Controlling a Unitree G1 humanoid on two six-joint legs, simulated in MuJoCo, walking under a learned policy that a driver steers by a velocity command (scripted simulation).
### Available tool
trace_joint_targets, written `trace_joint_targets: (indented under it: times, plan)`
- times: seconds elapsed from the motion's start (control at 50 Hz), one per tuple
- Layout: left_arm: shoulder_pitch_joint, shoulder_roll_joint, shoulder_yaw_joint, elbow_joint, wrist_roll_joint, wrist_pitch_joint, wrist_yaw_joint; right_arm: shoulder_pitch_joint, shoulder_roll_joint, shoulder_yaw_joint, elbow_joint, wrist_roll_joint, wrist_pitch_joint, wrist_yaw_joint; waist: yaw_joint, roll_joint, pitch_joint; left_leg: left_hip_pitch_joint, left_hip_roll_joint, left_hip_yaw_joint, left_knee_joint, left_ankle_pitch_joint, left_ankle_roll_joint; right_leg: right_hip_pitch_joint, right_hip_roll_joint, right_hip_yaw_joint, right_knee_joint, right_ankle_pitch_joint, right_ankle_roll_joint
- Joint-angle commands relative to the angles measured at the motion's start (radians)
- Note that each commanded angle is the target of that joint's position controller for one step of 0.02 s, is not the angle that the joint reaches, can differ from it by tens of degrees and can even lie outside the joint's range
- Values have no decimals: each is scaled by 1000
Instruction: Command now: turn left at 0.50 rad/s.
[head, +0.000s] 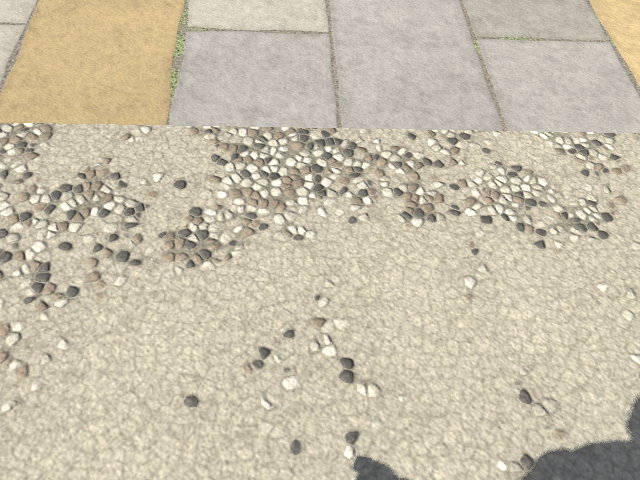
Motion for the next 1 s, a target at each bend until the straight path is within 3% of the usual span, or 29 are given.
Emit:
trace_joint_targets:
  times: [0.02, 0.04, 0.06, 0.12, 0.26, 0.4, 0.46, 0.48, 0.5, 0.52, 0.54, 0.56, 0.58, 0.6, 0.62, 0.68, 0.74, 0.8, 0.84, 0.86, 0.88, 0.9, 0.92, 0.94, 1.0]
  plan:
    - [-68, 96, 25, -95, -13, -21, 5, 14, -206, -55, -72, -1, -49, -4, -12, 130, -123, 238, 305, -404, -270, 539, 225, -285, 12, 130, 298, -16, 3]
    - [-55, 111, 31, -81, -5, -20, 10, -26, -176, -45, -80, 17, -47, -10, 0, 117, -110, 236, 275, -375, -268, 514, 186, -292, 2, 138, 267, 53, 7]
    - [-40, 110, 33, -72, 0, -20, 11, -39, -163, -37, -86, 23, -43, -17, 12, 131, -118, 214, 246, -345, -269, 547, 173, -252, 8, 135, 269, 109, 17]
    - [-10, 88, 29, -65, -11, -25, 6, -20, -159, -34, -100, 16, -34, -26, 12, 140, -147, 234, 212, -322, -271, 564, 175, -218, 34, 130, 231, 188, 41]
    - [-46, 78, 24, -82, -12, -41, 5, -15, -194, -47, -117, 16, -13, -36, -16, 179, -108, 202, 183, -414, -264, 357, 173, -173, 53, 156, -46, 204, 70]
    - [-24, 89, 25, -91, -21, -74, -19, -61, -199, -52, -142, 19, 4, -26, -16, 198, -142, 175, 168, -545, -192, 480, 172, -37, 86, 167, -228, 161, 42]
    - [53, 87, 25, -69, -19, -87, -36, -101, -174, -41, -151, 31, 14, -31, 25, 193, -175, 167, 135, -539, -126, 516, 124, 105, 74, 134, -453, 319, 10]
    - [68, 95, 27, -65, -11, -89, -37, -88, -155, -35, -146, 33, 15, -35, 31, 167, -173, 117, 101, -516, -101, 411, 81, 196, 36, 151, -551, 470, -13]
    - [62, 147, 32, -82, 8, -86, -33, -30, -106, -19, -140, 12, 11, -33, -5, 9, -200, 30, 18, -418, 33, 152, 21, 303, -132, 318, -577, 623, -76]
    - [36, 199, 36, -81, 28, -78, -31, 6, -107, -20, -147, 14, 4, -35, -46, -196, -133, -152, -148, -266, 185, -280, -43, 308, -279, 508, -572, 833, -244]
    - [44, 149, 25, -85, 24, -83, -32, 12, -184, -43, -137, 0, -1, -39, -18, -161, -137, -180, -99, -241, 394, -368, -94, 251, -361, 573, -579, 796, -353]
    - [41, 124, 15, -85, 10, -85, -29, 9, -214, -56, -120, 10, -1, -39, -12, -101, -130, -203, -73, -234, 478, -289, -106, 252, -310, 511, -595, 600, -332]
    - [37, 109, 10, -77, -4, -83, -25, -2, -185, -51, -108, 10, 3, -38, -12, -80, -116, -235, -56, -223, 483, -213, -117, 264, -239, 455, -616, 340, -277]
    - [49, 96, 3, -66, -21, -83, -21, -14, -154, -41, -105, 7, 5, -35, 6, -101, -90, -286, -46, -216, 471, -153, -128, 289, -202, 440, -647, 145, -248]
    - [70, 95, -2, -55, -23, -82, -17, -23, -123, -29, -102, 11, 1, -28, 21, -123, -68, -309, -40, -196, 448, -113, -133, 300, -184, 432, -674, 70, -240]
    - [131, 122, 3, -42, -17, -78, -6, -96, -99, -14, -118, 19, -31, -14, 67, -129, -41, -304, -2, -81, 305, -69, -130, 323, -165, 388, -714, 75, -240]
    - [162, 147, 6, -37, -23, -81, -9, -139, -56, 5, -126, 18, -65, -6, 87, -133, -33, -173, 10, -39, 103, -74, -110, 260, -158, 348, -716, 151, -246]
    - [173, 168, 8, -37, -38, -74, -23, -73, -76, -5, -98, 28, -93, 2, 41, -118, -28, 23, -23, -8, -116, 18, -78, 155, -151, 359, -689, 173, -256]
    - [166, 132, -5, -44, -39, -74, -27, 35, -94, -19, -54, 30, -99, -4, -23, -78, -54, 253, -16, -10, -246, 159, -53, 36, -117, 356, -623, 173, -214]
    - [141, 69, -24, -54, -31, -84, -32, 133, -114, -28, -40, 29, -100, -16, -78, -52, -103, 422, 65, -84, -243, 134, -35, -76, -67, 324, -514, 135, -160]
    - [107, -37, -54, -88, -19, -97, -38, 250, -181, -42, -31, 9, -98, -29, -127, 142, -177, 578, 278, -340, -298, -16, 29, -246, 47, 197, -210, 48, -80]
    - [92, 23, -37, -133, -45, -111, -29, 277, -261, -69, -7, -6, -98, -15, -119, 279, -133, 469, 436, -607, -398, -232, 152, -375, 60, 152, -5, -59, -67]
    - [113, 99, -13, -117, -57, -113, -27, 217, -179, -46, -17, -2, -111, -10, -91, 205, -52, 412, 411, -591, -425, -348, 169, -423, 5, 205, 131, -2, -74]
    - [138, 109, -4, -96, -58, -109, -33, 167, -120, -29, -21, 6, -121, -9, -62, 215, 1, 393, 356, -501, -438, -310, 135, -456, -6, 210, 174, 87, -82]
    - [134, 65, -6, -75, -41, -101, -45, 112, -77, -18, -18, 1, -131, -8, -38, 164, 40, 339, 272, -248, -465, 57, 86, -454, -39, 194, 200, 285, -68]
